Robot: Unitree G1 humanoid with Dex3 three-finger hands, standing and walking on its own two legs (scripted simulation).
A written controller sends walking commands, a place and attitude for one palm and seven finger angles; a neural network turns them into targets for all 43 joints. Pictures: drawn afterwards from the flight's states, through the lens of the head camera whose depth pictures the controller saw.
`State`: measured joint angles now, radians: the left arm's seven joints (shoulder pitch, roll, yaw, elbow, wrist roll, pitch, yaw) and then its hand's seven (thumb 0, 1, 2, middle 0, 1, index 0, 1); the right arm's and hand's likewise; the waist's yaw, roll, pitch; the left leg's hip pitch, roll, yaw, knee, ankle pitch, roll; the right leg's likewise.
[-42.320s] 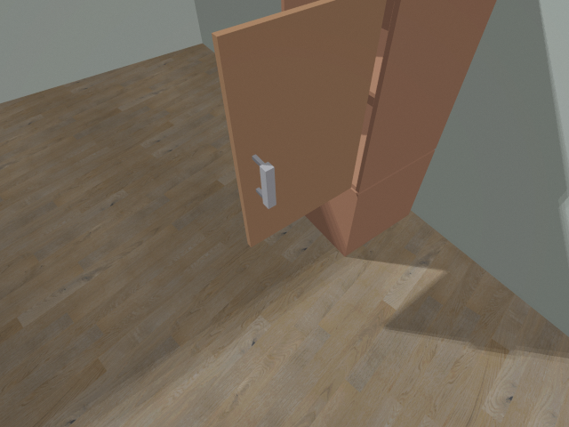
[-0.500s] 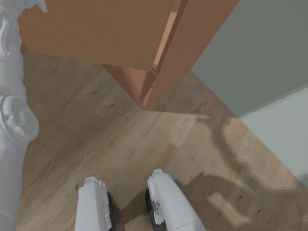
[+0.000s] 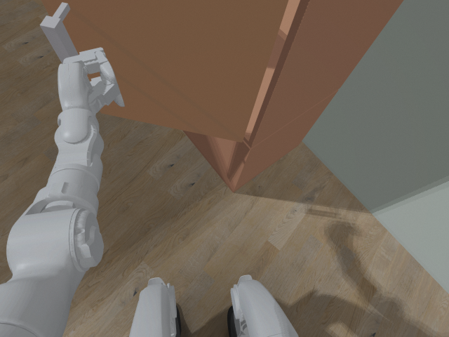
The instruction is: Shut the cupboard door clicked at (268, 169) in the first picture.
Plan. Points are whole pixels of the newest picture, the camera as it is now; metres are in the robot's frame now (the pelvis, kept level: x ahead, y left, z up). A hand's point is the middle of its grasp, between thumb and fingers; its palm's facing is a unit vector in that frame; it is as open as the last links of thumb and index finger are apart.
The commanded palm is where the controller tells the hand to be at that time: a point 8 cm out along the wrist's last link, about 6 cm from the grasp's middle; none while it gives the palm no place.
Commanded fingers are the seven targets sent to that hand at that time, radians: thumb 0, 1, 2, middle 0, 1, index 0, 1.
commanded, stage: pull the fist back off the door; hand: left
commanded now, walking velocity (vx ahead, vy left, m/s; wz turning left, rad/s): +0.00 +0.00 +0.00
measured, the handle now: (71, 44) +0.64 +0.22 +0.05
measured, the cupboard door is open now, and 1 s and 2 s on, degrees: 42 42 42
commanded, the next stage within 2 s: draw the hand back to the body in 0.28 s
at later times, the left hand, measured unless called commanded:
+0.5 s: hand (119, 103) +0.49 +0.13 +0.07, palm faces +0.10 -0.99 -0.04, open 3.1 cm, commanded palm +0.44 +0.18 +0.08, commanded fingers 0.00 0.90 0.90 -1.30 -1.50 -1.30 -1.50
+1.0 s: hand (28, 165) +0.34 +0.18 +0.17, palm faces +0.10 -0.98 -0.17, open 3.1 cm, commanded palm +0.30 +0.24 +0.18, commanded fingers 0.00 0.90 0.90 -1.00 -1.17 -1.00 -1.17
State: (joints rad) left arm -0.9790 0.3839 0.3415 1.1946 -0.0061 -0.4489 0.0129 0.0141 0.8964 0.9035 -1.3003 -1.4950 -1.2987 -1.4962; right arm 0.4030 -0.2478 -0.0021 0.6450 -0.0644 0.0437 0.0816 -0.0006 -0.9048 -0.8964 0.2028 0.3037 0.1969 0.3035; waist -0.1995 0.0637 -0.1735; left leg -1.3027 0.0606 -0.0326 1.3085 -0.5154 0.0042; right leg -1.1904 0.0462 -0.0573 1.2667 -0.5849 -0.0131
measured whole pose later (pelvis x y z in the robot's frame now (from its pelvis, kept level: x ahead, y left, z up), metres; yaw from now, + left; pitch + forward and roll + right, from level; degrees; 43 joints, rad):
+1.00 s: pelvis +0.02 +0.00 +0.09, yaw +2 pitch +8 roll -1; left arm -0.09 0.26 0.11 0.32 -0.11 -0.24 -0.03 0.01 0.90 0.90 -1.22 -1.40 -1.22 -1.40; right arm 0.25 -0.25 -0.01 0.55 0.05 0.05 -0.05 0.01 -0.91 -0.90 0.20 0.30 0.19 0.30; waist -0.02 0.05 -0.12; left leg -0.59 0.02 0.02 0.82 -0.38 0.00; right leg -0.51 0.01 -0.01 0.81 -0.45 -0.01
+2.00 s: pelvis +0.04 -0.01 +0.13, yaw +3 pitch -4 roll +0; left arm 0.45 0.34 0.34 -0.36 -0.07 -0.08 0.09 0.01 0.89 0.90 -0.22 -0.30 -0.22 -0.30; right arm 0.20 -0.22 0.02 0.63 0.02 -0.09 -0.09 0.01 -0.90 -0.90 0.20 0.30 0.20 0.30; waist 0.07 0.08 -0.01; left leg -0.15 0.01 0.01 0.45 -0.24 -0.01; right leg -0.06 0.01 -0.02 0.43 -0.30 -0.02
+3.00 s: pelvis -0.06 +0.02 +0.11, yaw +4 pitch +0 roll -2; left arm 0.51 0.40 0.43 -0.48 -0.03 -0.26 0.14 0.01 0.88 0.90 -0.21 -0.30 -0.21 -0.30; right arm 0.23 -0.22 0.00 0.60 0.00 -0.07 -0.08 0.01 -0.90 -0.90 0.20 0.30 0.20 0.30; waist 0.02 0.03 0.00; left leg -0.46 0.01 0.00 0.62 -0.22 0.04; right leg -0.34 0.01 -0.03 0.55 -0.22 0.02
